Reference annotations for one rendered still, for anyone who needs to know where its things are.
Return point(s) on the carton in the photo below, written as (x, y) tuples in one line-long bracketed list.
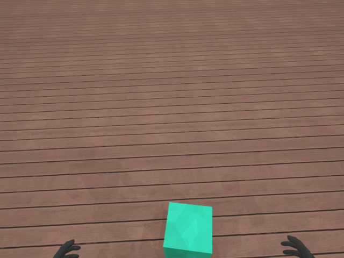
[(188, 231)]

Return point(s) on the robot left hand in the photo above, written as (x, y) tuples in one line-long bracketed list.
[(65, 248)]

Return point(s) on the robot right hand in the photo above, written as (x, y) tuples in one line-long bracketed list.
[(301, 252)]

